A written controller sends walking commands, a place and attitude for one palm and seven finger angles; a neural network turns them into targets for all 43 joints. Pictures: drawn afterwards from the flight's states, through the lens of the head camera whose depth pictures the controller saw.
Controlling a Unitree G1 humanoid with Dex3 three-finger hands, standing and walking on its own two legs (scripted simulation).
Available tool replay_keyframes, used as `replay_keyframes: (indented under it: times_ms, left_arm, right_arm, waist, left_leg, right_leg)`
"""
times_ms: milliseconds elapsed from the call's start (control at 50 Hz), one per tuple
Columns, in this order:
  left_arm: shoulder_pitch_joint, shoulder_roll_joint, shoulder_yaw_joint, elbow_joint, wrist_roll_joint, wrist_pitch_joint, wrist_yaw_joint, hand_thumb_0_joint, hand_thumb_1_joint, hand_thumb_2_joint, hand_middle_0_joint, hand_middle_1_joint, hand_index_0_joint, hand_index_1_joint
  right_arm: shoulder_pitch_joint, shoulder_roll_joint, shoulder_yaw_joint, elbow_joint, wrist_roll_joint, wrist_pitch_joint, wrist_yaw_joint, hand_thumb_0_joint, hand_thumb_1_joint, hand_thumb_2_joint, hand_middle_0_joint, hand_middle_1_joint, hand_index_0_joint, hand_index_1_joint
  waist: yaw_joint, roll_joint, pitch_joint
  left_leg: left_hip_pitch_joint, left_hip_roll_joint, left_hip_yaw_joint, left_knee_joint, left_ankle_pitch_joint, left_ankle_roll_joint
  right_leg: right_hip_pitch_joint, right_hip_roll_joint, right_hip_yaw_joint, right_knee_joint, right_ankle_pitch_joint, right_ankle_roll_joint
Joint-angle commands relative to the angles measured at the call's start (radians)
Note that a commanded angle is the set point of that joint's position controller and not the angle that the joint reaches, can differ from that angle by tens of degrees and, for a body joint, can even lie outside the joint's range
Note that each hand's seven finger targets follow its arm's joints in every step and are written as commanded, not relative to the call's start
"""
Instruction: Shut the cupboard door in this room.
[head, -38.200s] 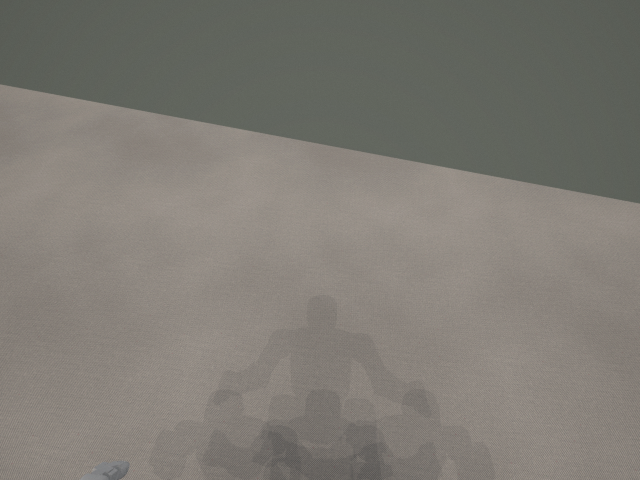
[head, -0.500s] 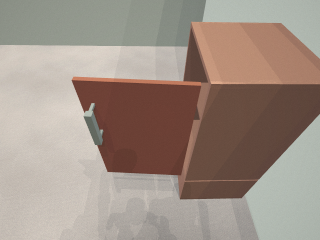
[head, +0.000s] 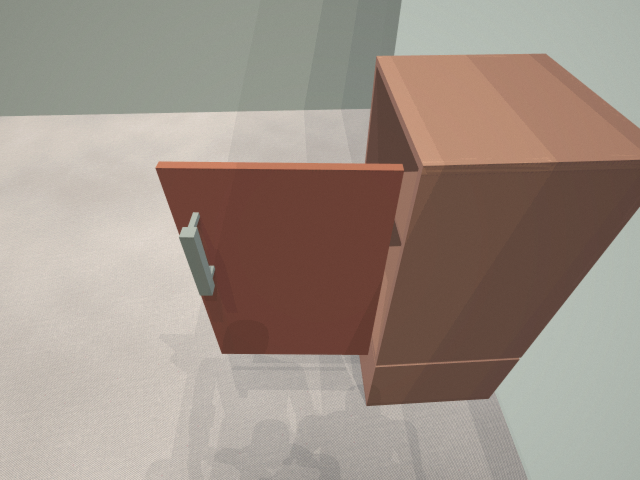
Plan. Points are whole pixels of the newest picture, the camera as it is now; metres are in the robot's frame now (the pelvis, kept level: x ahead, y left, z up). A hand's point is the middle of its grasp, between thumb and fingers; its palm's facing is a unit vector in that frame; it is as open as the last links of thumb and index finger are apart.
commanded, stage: look again from close up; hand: left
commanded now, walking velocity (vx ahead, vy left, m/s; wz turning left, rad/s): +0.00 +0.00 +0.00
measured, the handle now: (201, 254) +0.50 +0.25 -0.04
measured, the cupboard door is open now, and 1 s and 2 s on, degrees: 86 86 86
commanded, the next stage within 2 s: shuffle to correct the standing spot in 0.14 s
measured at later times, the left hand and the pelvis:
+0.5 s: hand out of the picture -0.01 +0.17 -0.18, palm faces +0.04 -0.99 -0.14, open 7.4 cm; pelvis +0.02 +0.02 +0.00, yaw +0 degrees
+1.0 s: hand out of the picture +0.06 +0.21 -0.17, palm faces +0.00 -0.97 -0.26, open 7.4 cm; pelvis +0.02 +0.01 +0.00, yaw +0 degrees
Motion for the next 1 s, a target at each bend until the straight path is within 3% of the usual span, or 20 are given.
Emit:
replay_keyframes:
  times_ms: [0, 60, 220, 280, 320, 420, 480, 520, 540, 580, 600, 640, 680, 780, 860, 880, 900, 920, 940, 980]
  left_arm:
    - [0.060, 0.082, 0.007, -0.045, -0.003, -0.011, 0.004, 0.000, 0.900, 0.900, -0.200, -0.300, -0.200, -0.300]
    - [0.061, 0.081, 0.006, -0.048, -0.005, -0.012, 0.003, 0.000, 0.900, 0.900, -0.200, -0.300, -0.200, -0.300]
    - [0.065, 0.079, 0.004, -0.039, -0.007, -0.013, 0.005, 0.000, 0.900, 0.900, -0.200, -0.300, -0.200, -0.300]
    - [0.070, 0.078, 0.009, -0.034, 0.001, -0.009, 0.001, 0.000, 0.900, 0.900, -0.200, -0.300, -0.200, -0.300]
    - [0.079, 0.068, 0.011, -0.037, 0.008, -0.005, -0.002, 0.000, 0.900, 0.900, -0.200, -0.300, -0.200, -0.300]
    - [0.126, 0.070, 0.021, -0.030, 0.007, -0.018, -0.008, 0.000, 0.900, 0.900, -0.200, -0.300, -0.200, -0.300]
    - [0.152, 0.097, 0.034, -0.018, 0.001, -0.028, -0.006, 0.000, 0.900, 0.900, -0.200, -0.300, -0.200, -0.300]
    - [0.146, 0.088, 0.034, -0.013, -0.002, -0.027, 0.000, 0.000, 0.900, 0.900, -0.200, -0.300, -0.200, -0.300]
    - [0.135, 0.073, 0.029, -0.010, -0.002, -0.025, 0.003, 0.000, 0.900, 0.900, -0.200, -0.300, -0.200, -0.300]
    - [0.115, 0.034, 0.013, -0.009, -0.004, -0.020, 0.011, 0.000, 0.900, 0.900, -0.200, -0.300, -0.200, -0.300]
    - [0.117, 0.030, 0.009, -0.007, -0.009, -0.018, 0.017, 0.000, 0.900, 0.900, -0.200, -0.300, -0.200, -0.300]
    - [0.130, 0.048, 0.015, 0.002, -0.016, -0.015, 0.025, 0.000, 0.900, 0.900, -0.200, -0.300, -0.200, -0.300]
    - [0.120, 0.062, 0.021, -0.006, -0.014, -0.010, 0.027, 0.000, 0.900, 0.900, -0.200, -0.300, -0.200, -0.300]
    - [0.076, 0.068, 0.028, -0.047, -0.010, 0.003, 0.025, 0.000, 0.900, 0.900, -0.200, -0.300, -0.200, -0.300]
    - [0.057, 0.082, 0.028, -0.064, -0.009, 0.006, 0.021, 0.000, 0.900, 0.900, -0.200, -0.300, -0.200, -0.300]
    - [-0.038, 0.259, 0.028, -0.150, -0.010, 0.010, 0.018, 0.000, 0.900, 0.900, -0.200, -0.300, -0.200, -0.300]
    - [-0.026, 0.179, 0.034, -0.180, 0.000, 0.020, 0.018, 0.000, 0.900, 0.900, -0.200, -0.300, -0.200, -0.300]
    - [-0.034, 0.172, 0.027, -0.183, -0.003, 0.022, 0.018, 0.000, 0.900, 0.900, -0.200, -0.300, -0.200, -0.300]
    - [-0.020, 0.157, 0.030, -0.186, -0.005, 0.016, 0.016, 0.000, 0.900, 0.900, -0.200, -0.300, -0.200, -0.300]
    - [0.023, 0.153, 0.023, -0.171, -0.004, 0.007, 0.011, 0.000, 0.900, 0.900, -0.200, -0.300, -0.200, -0.300]
  right_arm:
    - [0.041, -0.096, -0.009, -0.035, 0.000, -0.019, 0.001, 0.000, -0.900, -0.900, 0.200, 0.300, 0.200, 0.300]
    - [0.046, -0.100, -0.007, -0.031, 0.001, -0.021, 0.002, 0.000, -0.900, -0.900, 0.200, 0.300, 0.200, 0.300]
    - [0.050, -0.094, -0.003, -0.002, 0.005, -0.024, 0.001, 0.000, -0.900, -0.900, 0.200, 0.300, 0.200, 0.300]
    - [0.064, -0.102, -0.005, 0.016, 0.002, -0.014, 0.003, 0.000, -0.900, -0.900, 0.200, 0.300, 0.200, 0.300]
    - [0.056, -0.114, -0.012, 0.012, -0.002, -0.005, 0.005, 0.000, -0.900, -0.900, 0.200, 0.300, 0.200, 0.300]
    - [0.053, -0.088, -0.013, 0.004, 0.000, -0.011, 0.007, 0.000, -0.900, -0.900, 0.200, 0.300, 0.200, 0.300]
    - [0.062, -0.061, -0.006, 0.003, 0.001, -0.023, 0.007, 0.000, -0.900, -0.900, 0.200, 0.300, 0.200, 0.300]
    - [0.071, -0.043, 0.002, 0.012, 0.002, -0.031, 0.002, 0.000, -0.900, -0.900, 0.200, 0.300, 0.200, 0.300]
    - [0.087, -0.045, 0.005, 0.025, 0.004, -0.036, -0.002, 0.000, -0.900, -0.900, 0.200, 0.300, 0.200, 0.300]
    - [0.131, -0.075, 0.003, 0.059, 0.008, -0.044, -0.018, 0.000, -0.900, -0.900, 0.200, 0.300, 0.200, 0.300]
    - [0.127, -0.083, 0.004, 0.064, 0.011, -0.044, -0.026, 0.000, -0.900, -0.900, 0.200, 0.300, 0.200, 0.300]
    - [0.103, -0.095, -0.002, 0.053, 0.017, -0.039, -0.035, 0.000, -0.900, -0.900, 0.200, 0.300, 0.200, 0.300]
    - [0.083, -0.093, -0.012, 0.039, 0.020, -0.031, -0.037, 0.000, -0.900, -0.900, 0.200, 0.300, 0.200, 0.300]
    - [0.040, -0.085, -0.025, 0.015, 0.014, -0.018, -0.033, 0.000, -0.900, -0.900, 0.200, 0.300, 0.200, 0.300]
    - [0.012, -0.087, -0.027, 0.006, 0.010, -0.017, -0.024, 0.000, -0.900, -0.900, 0.200, 0.300, 0.200, 0.300]
    - [-0.032, -0.213, -0.045, -0.086, 0.007, -0.021, -0.019, 0.000, -0.900, -0.900, 0.200, 0.300, 0.200, 0.300]
    - [-0.034, -0.248, -0.080, -0.098, -0.004, -0.039, -0.024, 0.000, -0.900, -0.900, 0.200, 0.300, 0.200, 0.300]
    - [-0.046, -0.219, -0.078, -0.106, 0.000, -0.034, -0.024, 0.000, -0.900, -0.900, 0.200, 0.300, 0.200, 0.300]
    - [-0.069, -0.192, -0.074, -0.119, 0.000, -0.028, -0.023, 0.000, -0.900, -0.900, 0.200, 0.300, 0.200, 0.300]
    - [-0.130, -0.158, -0.055, -0.145, -0.002, -0.015, -0.009, 0.000, -0.900, -0.900, 0.200, 0.300, 0.200, 0.300]
  waist:
    - [0.014, 0.011, 0.127]
    - [0.014, -0.030, 0.109]
    - [0.011, -0.021, 0.093]
    - [0.008, 0.011, 0.099]
    - [0.013, 0.015, 0.155]
    - [0.022, -0.048, 0.176]
    - [0.019, -0.132, 0.135]
    - [0.009, -0.108, 0.128]
    - [0.001, -0.056, 0.100]
    - [-0.005, 0.075, 0.044]
    - [0.003, 0.098, 0.036]
    - [0.012, 0.056, 0.014]
    - [0.014, 0.015, 0.028]
    - [0.014, -0.033, 0.037]
    - [0.014, 0.004, -0.006]
    - [-0.015, 0.050, 0.056]
    - [-0.003, 0.100, -0.005]
    - [0.003, 0.120, -0.055]
    - [0.014, 0.099, -0.077]
    - [0.044, 0.026, -0.027]
  left_leg:
    - [-0.145, 0.109, -0.163, -0.205, -0.111, 0.005]
    - [-0.124, 0.106, -0.161, -0.200, -0.077, 0.006]
    - [-0.081, 0.104, -0.144, -0.190, 0.000, 0.005]
    - [-0.092, 0.108, -0.158, -0.220, -0.202, 0.016]
    - [-0.149, 0.116, -0.175, -0.241, -0.337, 0.028]
    - [-0.163, 0.075, -0.138, -0.142, -0.278, 0.035]
    - [-0.157, 0.023, -0.056, -0.017, -0.118, 0.021]
    - [-0.118, 0.025, -0.050, -0.006, 0.020, 0.010]
    - [-0.051, 0.052, -0.072, -0.033, 0.158, 0.012]
    - [0.083, 0.129, -0.115, -0.040, 0.654, 0.027]
    - [0.116, 0.150, -0.123, -0.021, 0.880, 0.029]
    - [0.151, 0.148, -0.122, -0.001, 1.008, 0.018]
    - [0.134, 0.138, -0.114, -0.009, 0.934, 0.014]
    - [0.091, 0.133, -0.116, -0.047, 0.688, 0.022]
    - [0.084, 0.119, -0.112, -0.062, 0.564, 0.018]
    - [0.131, 0.121, -0.190, -0.166, 0.658, -0.004]
    - [0.162, 0.214, -0.234, -0.101, 0.727, 0.011]
    - [0.179, 0.219, -0.222, -0.086, 0.719, 0.046]
    - [0.149, 0.207, -0.202, -0.065, 0.611, 0.063]
    - [-0.011, 0.141, -0.171, -0.033, 0.262, 0.033]
  right_leg:
    - [0.008, -0.054, 0.095, -0.083, -0.019, -0.036]
    - [0.018, -0.061, 0.096, -0.086, 0.001, -0.034]
    - [0.025, -0.070, 0.095, -0.092, 0.045, -0.028]
    - [0.011, -0.049, 0.071, -0.065, -0.104, -0.036]
    - [-0.020, -0.033, 0.055, -0.042, -0.192, -0.038]
    - [-0.035, -0.063, 0.135, -0.080, -0.240, -0.070]
    - [0.026, -0.120, 0.200, -0.113, -0.159, -0.104]
    - [0.024, -0.124, 0.183, -0.068, 0.040, -0.100]
    - [0.016, -0.095, 0.129, -0.011, 0.168, -0.079]
    - [0.001, -0.044, 0.048, 0.071, 0.231, -0.029]
    - [0.011, -0.040, 0.045, 0.060, 0.221, -0.015]
    - [0.047, -0.047, 0.058, 0.033, 0.298, -0.013]
    - [0.059, -0.059, 0.062, 0.033, 0.376, -0.011]
    - [0.050, -0.069, 0.087, 0.031, 0.363, -0.016]
    - [0.071, -0.074, 0.098, 0.018, 0.328, -0.018]
    - [-0.032, -0.002, 0.034, 0.113, 0.054, -0.019]
    - [-0.124, -0.009, 0.048, 0.177, -0.131, -0.020]
    - [-0.127, -0.020, 0.070, 0.170, -0.141, -0.030]
    - [-0.100, -0.025, 0.076, 0.132, -0.117, -0.033]
    - [-0.012, -0.038, 0.121, -0.006, 0.044, -0.037]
